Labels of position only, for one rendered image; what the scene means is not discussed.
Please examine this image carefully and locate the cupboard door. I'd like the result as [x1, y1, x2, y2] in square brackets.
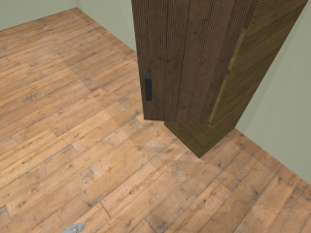
[131, 0, 253, 124]

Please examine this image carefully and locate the left robot hand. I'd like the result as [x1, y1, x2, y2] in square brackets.
[61, 222, 86, 233]

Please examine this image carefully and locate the handle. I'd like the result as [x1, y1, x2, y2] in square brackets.
[145, 69, 153, 101]

